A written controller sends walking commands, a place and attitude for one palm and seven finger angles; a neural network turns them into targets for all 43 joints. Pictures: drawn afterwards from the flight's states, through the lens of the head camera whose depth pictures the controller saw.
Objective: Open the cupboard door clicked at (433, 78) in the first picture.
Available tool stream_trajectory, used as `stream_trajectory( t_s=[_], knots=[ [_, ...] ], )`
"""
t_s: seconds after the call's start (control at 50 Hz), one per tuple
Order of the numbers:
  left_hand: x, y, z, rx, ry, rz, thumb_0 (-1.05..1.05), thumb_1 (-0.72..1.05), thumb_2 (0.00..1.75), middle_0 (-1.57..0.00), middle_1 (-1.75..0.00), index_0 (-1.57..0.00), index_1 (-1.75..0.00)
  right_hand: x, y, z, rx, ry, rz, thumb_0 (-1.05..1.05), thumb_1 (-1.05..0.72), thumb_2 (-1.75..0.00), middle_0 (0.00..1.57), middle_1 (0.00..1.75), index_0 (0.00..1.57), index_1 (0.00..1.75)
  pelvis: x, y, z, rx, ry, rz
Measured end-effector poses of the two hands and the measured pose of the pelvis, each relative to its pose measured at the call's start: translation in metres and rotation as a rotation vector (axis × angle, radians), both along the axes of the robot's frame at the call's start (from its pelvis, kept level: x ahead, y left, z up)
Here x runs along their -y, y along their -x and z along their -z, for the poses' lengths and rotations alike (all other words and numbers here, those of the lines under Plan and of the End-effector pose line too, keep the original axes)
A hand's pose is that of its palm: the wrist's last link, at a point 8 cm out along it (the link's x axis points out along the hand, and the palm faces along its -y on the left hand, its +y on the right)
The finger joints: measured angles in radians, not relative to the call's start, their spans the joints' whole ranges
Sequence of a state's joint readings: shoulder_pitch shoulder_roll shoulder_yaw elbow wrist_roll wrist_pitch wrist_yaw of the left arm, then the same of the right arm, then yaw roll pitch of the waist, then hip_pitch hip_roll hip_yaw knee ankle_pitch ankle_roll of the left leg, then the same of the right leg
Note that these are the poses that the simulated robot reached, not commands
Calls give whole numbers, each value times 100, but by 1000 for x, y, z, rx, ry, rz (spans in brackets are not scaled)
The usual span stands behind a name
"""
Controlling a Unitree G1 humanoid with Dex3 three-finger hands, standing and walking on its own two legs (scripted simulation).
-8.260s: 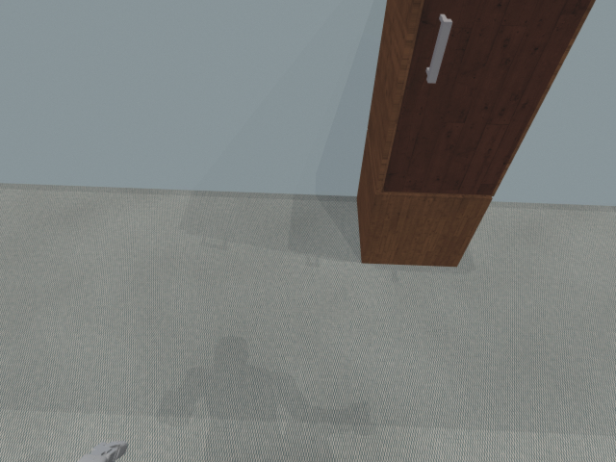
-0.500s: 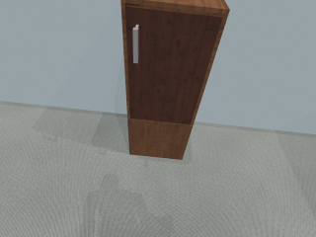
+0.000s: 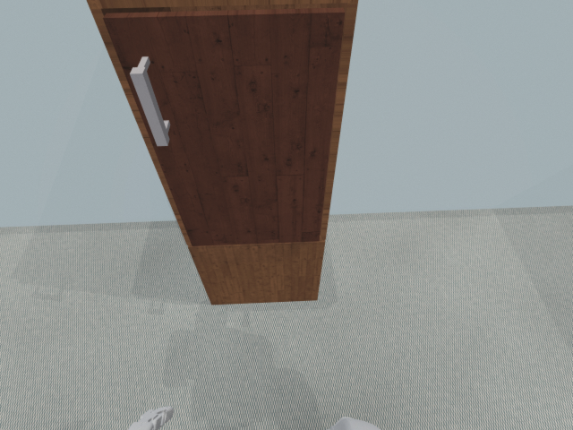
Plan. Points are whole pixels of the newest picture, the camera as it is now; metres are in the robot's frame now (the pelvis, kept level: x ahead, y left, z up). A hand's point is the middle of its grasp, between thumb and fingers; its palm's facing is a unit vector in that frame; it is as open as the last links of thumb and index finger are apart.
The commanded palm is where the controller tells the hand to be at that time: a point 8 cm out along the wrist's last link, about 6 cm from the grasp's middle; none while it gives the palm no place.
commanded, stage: come to a stop and stand still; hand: left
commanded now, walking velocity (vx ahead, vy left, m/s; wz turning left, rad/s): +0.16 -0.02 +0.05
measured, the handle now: (154, 103) +0.59 +0.23 +0.14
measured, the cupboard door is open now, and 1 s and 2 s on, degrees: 0 0 0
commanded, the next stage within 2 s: look again from close up in 1.98 s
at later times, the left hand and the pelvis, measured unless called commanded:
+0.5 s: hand out of the picture +0.06 +0.20 -0.16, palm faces +0.05 -0.98 -0.20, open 7.4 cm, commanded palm none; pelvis +0.03 +0.02 +0.02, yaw -1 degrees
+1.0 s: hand out of the picture -0.01 +0.13 -0.16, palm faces +0.04 -0.98 -0.20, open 7.3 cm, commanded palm none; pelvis -0.02 -0.04 +0.02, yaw +0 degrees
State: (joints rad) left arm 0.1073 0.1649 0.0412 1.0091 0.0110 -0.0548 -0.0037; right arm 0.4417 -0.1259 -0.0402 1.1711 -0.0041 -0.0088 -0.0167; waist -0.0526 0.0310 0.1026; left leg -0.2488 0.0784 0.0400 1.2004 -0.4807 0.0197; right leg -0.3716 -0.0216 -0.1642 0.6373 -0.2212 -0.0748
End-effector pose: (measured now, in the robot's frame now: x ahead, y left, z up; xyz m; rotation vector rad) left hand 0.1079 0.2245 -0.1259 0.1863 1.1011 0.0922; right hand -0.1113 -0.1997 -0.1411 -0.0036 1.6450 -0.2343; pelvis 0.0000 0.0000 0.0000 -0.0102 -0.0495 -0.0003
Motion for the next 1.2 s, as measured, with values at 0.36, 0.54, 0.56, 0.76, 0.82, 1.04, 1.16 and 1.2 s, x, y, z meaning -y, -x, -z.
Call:
stream_trajectory(
  t_s=[0.36, 0.54, 0.56, 0.76, 0.82, 1.04, 1.16, 1.2],
  knots=[
    [-21, 33, 16, -227, 33, -142, 0, 91, 90, -20, -30, -20, -30, 8, -226, -21, 388, 115, -188, 1, -93, -90, 19, 29, 20, 30, -22, -53, -10, -7, 4, 6],
    [-24, 59, 3, -273, -15, -112, 0, 91, 90, -20, -30, -20, -30, 15, -224, -25, 438, 100, -173, 0, -92, -90, 20, 29, 20, 30, -12, -28, -16, -36, 2, 32],
    [-22, 61, 2, -272, -23, -105, 0, 91, 90, -20, -30, -20, -30, 18, -220, -24, 443, 94, -166, 0, -92, -90, 20, 29, 20, 30, -8, -24, -16, -36, 1, 33],
    [21, 97, -17, -222, -64, -98, 0, 91, 90, -20, -30, -20, -30, 61, -147, -6, 355, 33, -92, 0, -92, -90, 20, 29, 20, 30, 29, 4, -18, -15, -33, 28],
    [34, 103, -16, -235, -45, -89, 0, 90, 90, -20, -30, -20, -30, 70, -124, -8, 318, 41, -80, 0, -92, -90, 20, 29, 20, 30, 36, 7, -21, -21, -36, 30],
    [50, 132, -1, -283, 12, -114, 1, 93, 90, -21, -30, -20, -30, 62, -57, -14, 151, 43, -120, 0, -91, -90, 19, 29, 20, 30, 45, 28, -21, -20, -14, 10],
    [55, 150, -2, -305, 26, -110, 0, 92, 90, -20, -30, -20, -30, 51, -48, -12, 169, 18, -107, 0, -91, -90, 20, 29, 20, 30, 44, 36, -23, -4, -12, 15],
    [55, 154, -2, -308, 29, -110, 0, 91, 90, -20, -30, -20, -30, 47, -48, -12, 180, 12, -105, 0, -91, -90, 20, 29, 20, 30, 42, 39, -23, -2, -11, 17]
  ],
)
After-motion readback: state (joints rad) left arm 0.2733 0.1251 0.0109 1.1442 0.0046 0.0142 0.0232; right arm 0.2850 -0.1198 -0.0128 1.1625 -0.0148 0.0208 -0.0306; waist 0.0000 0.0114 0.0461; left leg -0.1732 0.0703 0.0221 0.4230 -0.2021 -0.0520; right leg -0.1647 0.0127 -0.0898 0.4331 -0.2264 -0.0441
